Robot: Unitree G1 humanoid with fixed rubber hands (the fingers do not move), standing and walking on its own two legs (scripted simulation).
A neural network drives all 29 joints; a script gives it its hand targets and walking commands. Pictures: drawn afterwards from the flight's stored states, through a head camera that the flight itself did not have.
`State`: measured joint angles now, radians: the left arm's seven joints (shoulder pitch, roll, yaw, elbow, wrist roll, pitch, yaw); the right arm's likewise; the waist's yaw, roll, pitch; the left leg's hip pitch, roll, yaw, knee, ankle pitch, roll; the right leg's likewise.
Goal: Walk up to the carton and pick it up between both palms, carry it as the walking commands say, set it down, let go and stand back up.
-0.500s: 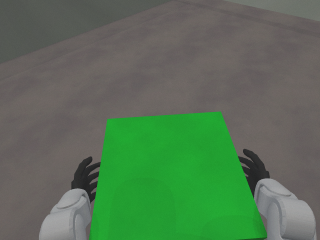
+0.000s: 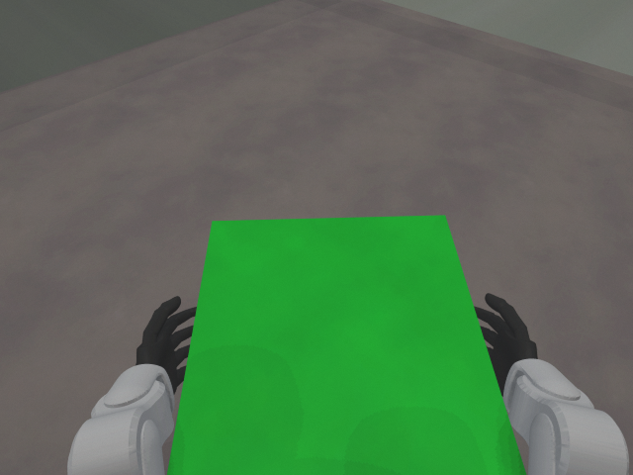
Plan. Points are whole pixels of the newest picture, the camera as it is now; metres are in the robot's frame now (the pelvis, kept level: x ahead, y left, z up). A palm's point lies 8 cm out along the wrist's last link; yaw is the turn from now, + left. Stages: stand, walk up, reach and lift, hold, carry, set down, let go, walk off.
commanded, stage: carry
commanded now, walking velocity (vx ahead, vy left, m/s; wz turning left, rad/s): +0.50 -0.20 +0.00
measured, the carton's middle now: (332, 365) +0.27 -0.01 +0.00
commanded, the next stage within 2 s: none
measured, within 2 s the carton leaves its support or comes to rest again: neither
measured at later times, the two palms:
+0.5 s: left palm (242, 207) +0.51 +0.11 +0.06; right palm (468, 179) +0.56 -0.26 +0.07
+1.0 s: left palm (290, 93) +0.85 +0.03 +0.06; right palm (460, 89) +0.86 -0.35 +0.07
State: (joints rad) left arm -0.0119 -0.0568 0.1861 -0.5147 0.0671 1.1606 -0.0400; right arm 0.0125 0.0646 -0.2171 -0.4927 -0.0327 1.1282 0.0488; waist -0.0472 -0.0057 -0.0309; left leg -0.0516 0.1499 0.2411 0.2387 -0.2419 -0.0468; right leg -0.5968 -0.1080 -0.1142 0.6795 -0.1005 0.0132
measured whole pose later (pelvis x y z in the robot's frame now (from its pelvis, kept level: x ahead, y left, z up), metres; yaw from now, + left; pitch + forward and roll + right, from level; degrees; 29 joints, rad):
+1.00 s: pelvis +0.61 -0.17 -0.02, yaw +2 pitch +4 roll -2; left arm -0.01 -0.04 0.20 -0.54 0.06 1.17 -0.04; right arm 0.00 0.07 -0.19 -0.51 -0.05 1.14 0.05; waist -0.03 -0.01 -0.04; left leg 0.07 0.19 0.23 0.25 -0.35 -0.12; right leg -0.52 -0.09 -0.17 0.47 -0.05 0.00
